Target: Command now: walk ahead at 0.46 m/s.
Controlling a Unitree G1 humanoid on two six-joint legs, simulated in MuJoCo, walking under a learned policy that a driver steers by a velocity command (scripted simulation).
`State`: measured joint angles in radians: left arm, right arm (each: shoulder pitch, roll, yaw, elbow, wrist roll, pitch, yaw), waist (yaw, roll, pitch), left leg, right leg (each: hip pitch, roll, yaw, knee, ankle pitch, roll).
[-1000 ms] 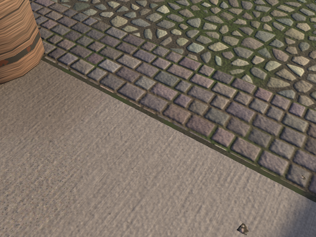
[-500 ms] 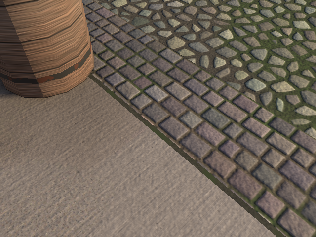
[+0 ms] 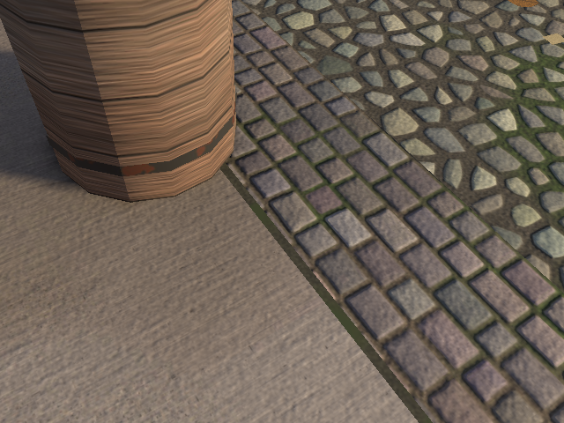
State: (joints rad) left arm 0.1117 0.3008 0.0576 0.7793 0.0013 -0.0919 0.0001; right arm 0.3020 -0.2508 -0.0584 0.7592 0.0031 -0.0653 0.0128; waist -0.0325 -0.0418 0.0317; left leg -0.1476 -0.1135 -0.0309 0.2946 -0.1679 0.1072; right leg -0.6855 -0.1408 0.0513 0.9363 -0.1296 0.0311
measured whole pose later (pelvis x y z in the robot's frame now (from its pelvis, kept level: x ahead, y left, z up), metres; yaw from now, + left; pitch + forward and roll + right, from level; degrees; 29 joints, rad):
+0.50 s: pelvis +0.19 -0.04 -0.01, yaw -13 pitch +3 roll +1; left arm 0.18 0.30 0.07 0.69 0.00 0.00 0.01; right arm 0.12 -0.28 -0.04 0.68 -0.01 0.00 -0.04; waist 0.03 0.00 0.05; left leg -0.57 0.01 -0.11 0.93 -0.39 -0.07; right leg -0.43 0.11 0.10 0.45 -0.07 -0.07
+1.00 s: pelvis +0.23 +0.00 -0.01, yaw -32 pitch +2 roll -1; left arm 0.18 0.30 0.08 0.63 -0.02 0.07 0.00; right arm 0.17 -0.26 -0.06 0.68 -0.01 0.02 -0.04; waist -0.02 -0.02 0.03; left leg -0.27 0.08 0.09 0.47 -0.23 -0.01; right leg -0.46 -0.02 0.01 0.87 -0.40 0.09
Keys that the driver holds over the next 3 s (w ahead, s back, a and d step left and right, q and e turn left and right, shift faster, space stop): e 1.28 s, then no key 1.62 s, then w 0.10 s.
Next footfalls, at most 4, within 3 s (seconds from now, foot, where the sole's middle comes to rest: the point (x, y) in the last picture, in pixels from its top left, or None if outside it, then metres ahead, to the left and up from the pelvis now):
0.24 right None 0.31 -0.14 -0.78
0.68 left None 0.34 0.09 -0.78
1.10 right None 0.19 -0.14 -0.78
1.54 left None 0.35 0.03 -0.78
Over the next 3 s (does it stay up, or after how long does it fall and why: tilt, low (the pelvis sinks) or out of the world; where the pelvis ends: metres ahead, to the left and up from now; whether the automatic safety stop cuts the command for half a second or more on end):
stays up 0.28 -0.01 -0.01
